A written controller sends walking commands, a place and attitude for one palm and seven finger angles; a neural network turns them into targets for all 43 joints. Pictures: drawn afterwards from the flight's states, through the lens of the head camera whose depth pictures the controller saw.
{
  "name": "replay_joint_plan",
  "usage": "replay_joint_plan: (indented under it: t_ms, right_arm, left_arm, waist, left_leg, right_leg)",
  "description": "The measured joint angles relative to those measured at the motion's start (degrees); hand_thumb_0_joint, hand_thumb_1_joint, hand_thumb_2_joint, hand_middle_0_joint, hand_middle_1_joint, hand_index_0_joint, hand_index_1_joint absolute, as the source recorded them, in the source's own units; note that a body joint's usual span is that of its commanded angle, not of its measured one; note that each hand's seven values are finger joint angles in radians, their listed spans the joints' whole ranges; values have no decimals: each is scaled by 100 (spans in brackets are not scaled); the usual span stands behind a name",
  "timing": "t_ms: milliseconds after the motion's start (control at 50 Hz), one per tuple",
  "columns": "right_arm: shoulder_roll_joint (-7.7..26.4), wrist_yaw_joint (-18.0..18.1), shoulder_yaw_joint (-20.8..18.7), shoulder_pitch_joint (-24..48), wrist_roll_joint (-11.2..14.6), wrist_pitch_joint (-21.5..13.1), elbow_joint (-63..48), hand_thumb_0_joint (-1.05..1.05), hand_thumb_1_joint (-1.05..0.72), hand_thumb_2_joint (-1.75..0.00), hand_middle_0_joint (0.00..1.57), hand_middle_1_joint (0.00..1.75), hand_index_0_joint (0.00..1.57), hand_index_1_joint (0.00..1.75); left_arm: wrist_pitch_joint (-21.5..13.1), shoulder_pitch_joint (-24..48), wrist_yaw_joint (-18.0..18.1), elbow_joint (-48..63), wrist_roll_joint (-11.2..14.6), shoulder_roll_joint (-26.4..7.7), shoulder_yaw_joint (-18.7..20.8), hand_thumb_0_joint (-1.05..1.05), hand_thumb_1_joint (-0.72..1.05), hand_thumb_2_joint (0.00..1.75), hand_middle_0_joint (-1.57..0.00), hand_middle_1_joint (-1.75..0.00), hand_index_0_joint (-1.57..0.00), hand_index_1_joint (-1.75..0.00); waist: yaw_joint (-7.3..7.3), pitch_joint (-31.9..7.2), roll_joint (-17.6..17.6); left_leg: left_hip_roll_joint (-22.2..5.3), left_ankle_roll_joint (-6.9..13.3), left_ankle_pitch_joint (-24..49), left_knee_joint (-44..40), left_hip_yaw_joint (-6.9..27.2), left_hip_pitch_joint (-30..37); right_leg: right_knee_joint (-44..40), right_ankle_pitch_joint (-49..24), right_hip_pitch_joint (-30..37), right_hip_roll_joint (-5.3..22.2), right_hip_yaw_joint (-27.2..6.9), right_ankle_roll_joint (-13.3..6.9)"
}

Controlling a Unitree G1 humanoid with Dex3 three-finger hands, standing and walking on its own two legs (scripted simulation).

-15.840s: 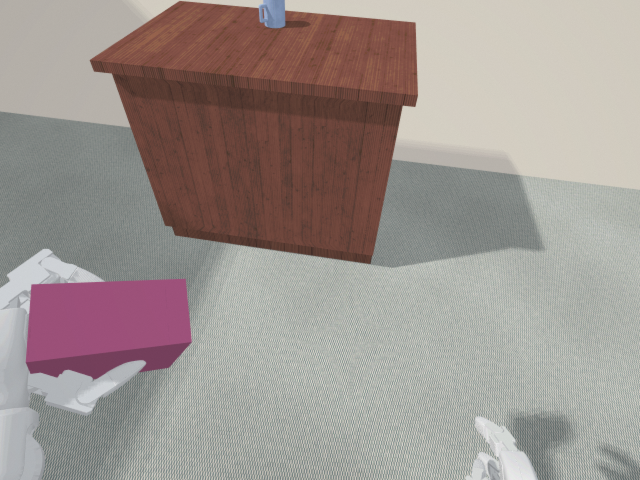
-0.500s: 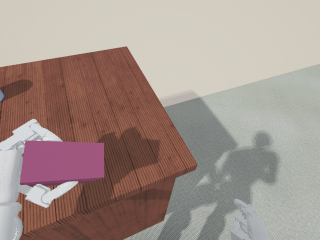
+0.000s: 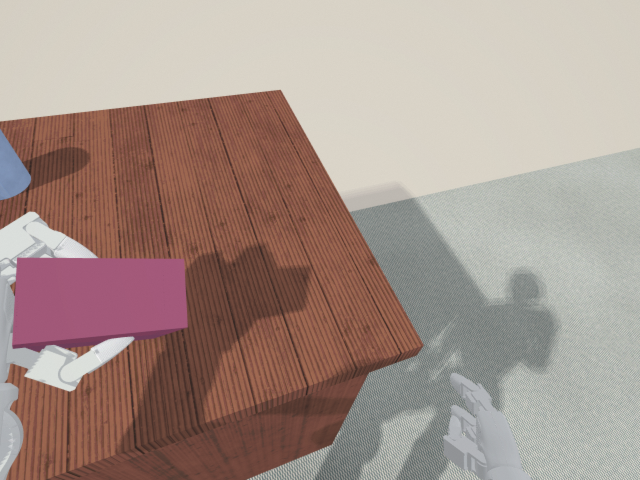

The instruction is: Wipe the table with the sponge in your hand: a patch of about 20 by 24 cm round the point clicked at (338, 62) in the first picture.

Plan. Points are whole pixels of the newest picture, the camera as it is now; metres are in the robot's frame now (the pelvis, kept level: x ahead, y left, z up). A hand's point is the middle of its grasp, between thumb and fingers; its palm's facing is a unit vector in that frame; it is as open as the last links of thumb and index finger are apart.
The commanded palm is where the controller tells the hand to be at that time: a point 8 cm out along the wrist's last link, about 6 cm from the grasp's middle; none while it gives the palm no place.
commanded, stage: look again from close up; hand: left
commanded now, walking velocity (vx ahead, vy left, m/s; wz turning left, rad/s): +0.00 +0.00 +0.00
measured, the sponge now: (123, 304) +0.24 +0.22 +0.14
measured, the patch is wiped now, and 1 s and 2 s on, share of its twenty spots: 0.00 0.00 0.00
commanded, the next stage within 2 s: shuffle to correct the standing spot in 0.36 s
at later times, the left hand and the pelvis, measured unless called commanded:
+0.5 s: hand (88, 314) +0.21 +0.23 +0.16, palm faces +0.38 -0.85 -0.36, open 9.8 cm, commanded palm +0.15 +0.27 +0.18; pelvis -0.01 -0.01 +0.00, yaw +0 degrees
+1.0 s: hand (150, 313) +0.22 +0.18 +0.16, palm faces +0.33 -0.85 -0.41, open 9.8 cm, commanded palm +0.16 +0.22 +0.18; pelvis +0.00 -0.06 +0.00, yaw +0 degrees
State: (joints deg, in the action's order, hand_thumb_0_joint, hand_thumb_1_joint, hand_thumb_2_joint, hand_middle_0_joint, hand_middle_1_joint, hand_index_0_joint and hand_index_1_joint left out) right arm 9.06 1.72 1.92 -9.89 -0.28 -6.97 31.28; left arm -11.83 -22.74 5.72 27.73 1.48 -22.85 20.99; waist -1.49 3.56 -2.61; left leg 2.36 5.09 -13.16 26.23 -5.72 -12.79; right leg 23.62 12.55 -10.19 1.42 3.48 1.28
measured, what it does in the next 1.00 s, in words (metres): shifts its weight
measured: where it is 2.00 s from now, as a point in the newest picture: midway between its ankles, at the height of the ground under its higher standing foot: outside the picture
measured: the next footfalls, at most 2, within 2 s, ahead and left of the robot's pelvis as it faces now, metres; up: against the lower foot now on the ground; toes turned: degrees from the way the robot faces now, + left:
none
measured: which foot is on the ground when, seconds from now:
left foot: down 0.00-1.00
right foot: down 0.00-1.00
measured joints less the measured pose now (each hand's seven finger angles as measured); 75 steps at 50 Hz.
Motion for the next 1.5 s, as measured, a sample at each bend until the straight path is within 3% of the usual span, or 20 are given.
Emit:
replay_joint_plan:
  t_ms: [140,260,500,680,900,1180,1280,1380,1500]
  right_arm:
    - [129,7,-32,-144,22,84,116,1,-90,-90,21,30,20,30]
    - [204,81,-87,-255,44,136,182,1,-90,-90,21,30,20,30]
    - [269,136,-157,-290,58,87,170,1,-90,-90,20,30,20,30]
    - [142,108,-125,-250,68,137,142,1,-90,-90,20,30,20,30]
    - [48,-15,-140,-63,49,178,-4,1,-90,-90,21,30,20,30]
    - [329,121,-337,-147,93,255,57,1,-90,-90,21,30,20,30]
    - [365,132,-381,-223,111,287,111,1,-90,-90,20,30,20,30]
    - [389,130,-355,-298,151,342,180,1,-91,-90,20,30,20,30]
    - [415,147,-279,-270,138,357,245,1,-91,-90,20,30,20,30]
  left_arm:
    - [27,-101,41,65,32,175,-75,-2,-48,101,-76,-135,-79,-134]
    - [123,-90,72,-186,17,281,-192,-2,-48,101,-76,-135,-79,-134]
    - [66,-154,109,-57,40,182,-156,-2,-48,101,-76,-135,-79,-134]
    - [181,-67,73,-187,93,160,-68,-2,-48,101,-76,-135,-79,-135]
    - [185,-119,-32,279,183,49,-19,-2,-48,102,-76,-135,-78,-135]
    - [399,-319,-64,276,344,103,-31,-2,-48,102,-76,-135,-78,-135]
    - [364,-327,-28,345,363,94,-40,-2,-48,102,-76,-135,-78,-135]
    - [314,-454,50,234,335,105,-37,-2,-48,102,-76,-135,-78,-135]
    - [327,-498,149,135,234,167,-118,-2,-48,102,-76,-135,-78,-135]
  waist:
    - [-77,-27,105]
    - [-56,-101,145]
    - [83,-133,148]
    - [2,-61,46]
    - [61,77,73]
    - [37,-28,206]
    - [128,-111,207]
    - [208,-175,205]
    - [155,-116,258]
  left_leg:
    - [-37,-27,30,-14,63,7]
    - [-80,-47,63,-42,92,20]
    - [-127,-86,91,-65,106,-4]
    - [-136,-151,130,-173,75,30]
    - [-357,-360,13,70,171,-115]
    - [-659,-642,-126,394,284,-327]
    - [-726,-590,-226,555,348,-396]
    - [-716,-509,-256,537,413,-341]
    - [-612,-617,-121,180,363,-53]
  right_leg:
    - [-133,-73,79,-44,63,-18]
    - [-222,-128,123,-93,90,-58]
    - [-265,-160,105,-143,100,-112]
    - [-176,-101,34,-151,65,-160]
    - [-99,-30,-30,-363,150,-358]
    - [148,113,-213,-653,244,-674]
    - [203,175,-223,-726,298,-751]
    - [79,162,-112,-749,301,-726]
    - [-118,85,92,-654,222,-583]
